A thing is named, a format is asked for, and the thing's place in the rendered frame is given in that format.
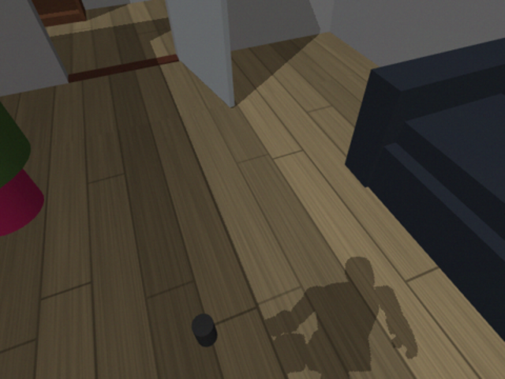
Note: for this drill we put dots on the potted plant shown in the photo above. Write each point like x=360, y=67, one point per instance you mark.
x=20, y=198

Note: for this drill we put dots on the bookshelf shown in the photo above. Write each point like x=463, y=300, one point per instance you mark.
x=56, y=12

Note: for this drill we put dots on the can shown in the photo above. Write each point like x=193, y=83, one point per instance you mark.
x=204, y=330

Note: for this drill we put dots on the sofa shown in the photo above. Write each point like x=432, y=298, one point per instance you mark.
x=429, y=142

